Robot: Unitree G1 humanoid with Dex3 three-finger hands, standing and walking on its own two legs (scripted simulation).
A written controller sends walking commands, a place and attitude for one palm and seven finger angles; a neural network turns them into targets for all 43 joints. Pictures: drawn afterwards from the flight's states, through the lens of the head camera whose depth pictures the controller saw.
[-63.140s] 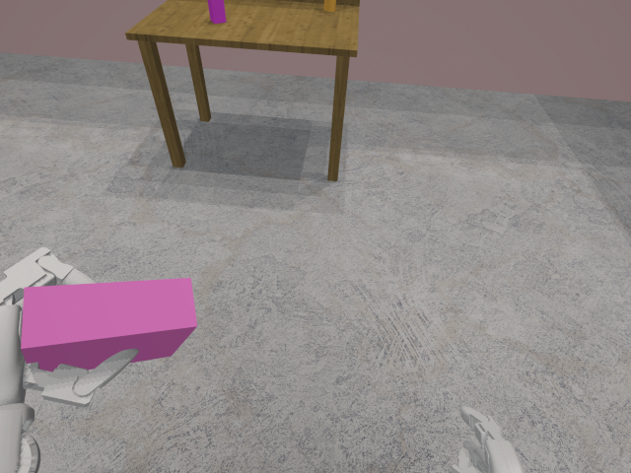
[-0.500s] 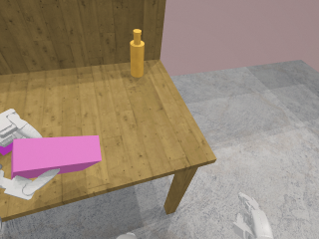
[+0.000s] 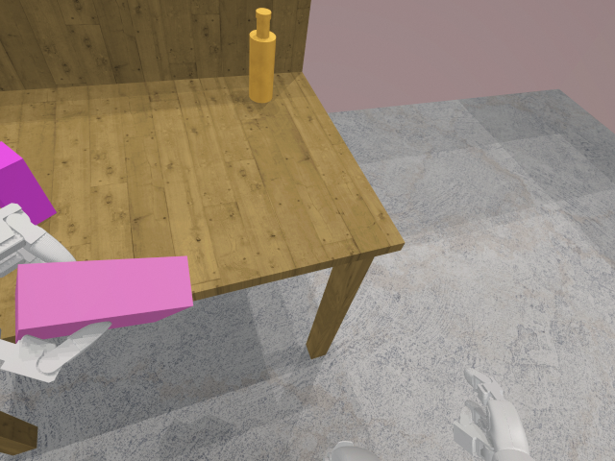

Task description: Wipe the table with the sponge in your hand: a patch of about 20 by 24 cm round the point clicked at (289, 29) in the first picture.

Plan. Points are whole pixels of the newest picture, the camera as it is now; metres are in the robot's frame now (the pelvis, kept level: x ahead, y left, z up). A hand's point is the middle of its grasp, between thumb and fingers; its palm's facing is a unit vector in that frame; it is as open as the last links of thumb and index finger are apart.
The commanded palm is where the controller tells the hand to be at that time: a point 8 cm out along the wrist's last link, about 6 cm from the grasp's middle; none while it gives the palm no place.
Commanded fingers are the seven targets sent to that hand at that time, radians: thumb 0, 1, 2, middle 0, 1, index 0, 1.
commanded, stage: step back with the hand held close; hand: left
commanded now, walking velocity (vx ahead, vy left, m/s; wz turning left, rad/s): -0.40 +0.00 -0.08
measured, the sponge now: (126, 296) +0.25 +0.20 +0.11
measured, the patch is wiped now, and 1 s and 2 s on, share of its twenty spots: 1.00 1.00 1.00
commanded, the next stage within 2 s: stop stepping back and stand still in 0.02 s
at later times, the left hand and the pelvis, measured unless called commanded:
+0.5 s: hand out of the picture +0.08 +0.19 +0.16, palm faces +0.30 -0.89 -0.36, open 9.1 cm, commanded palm +0.03 +0.24 +0.20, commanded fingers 0.00 0.10 1.30 -1.20 -1.60 -1.20 -1.60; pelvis -0.13 -0.04 +0.01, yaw +0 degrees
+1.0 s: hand out of the picture +0.00 +0.18 +0.17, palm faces +0.35 -0.87 -0.34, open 9.1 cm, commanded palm -0.05 +0.22 +0.20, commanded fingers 0.00 0.10 1.30 -1.20 -1.60 -1.20 -1.60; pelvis -0.20 -0.06 +0.01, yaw +1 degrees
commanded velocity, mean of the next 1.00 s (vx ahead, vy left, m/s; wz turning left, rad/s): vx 0.14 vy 0.04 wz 0.00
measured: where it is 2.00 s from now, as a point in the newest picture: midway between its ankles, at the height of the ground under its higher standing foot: outside the picture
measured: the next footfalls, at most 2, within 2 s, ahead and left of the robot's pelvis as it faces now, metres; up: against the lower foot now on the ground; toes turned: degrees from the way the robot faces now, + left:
right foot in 0.28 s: -0.01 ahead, -0.13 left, +0.00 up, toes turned -2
left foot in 0.56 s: -0.20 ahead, +0.09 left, +0.00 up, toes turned +2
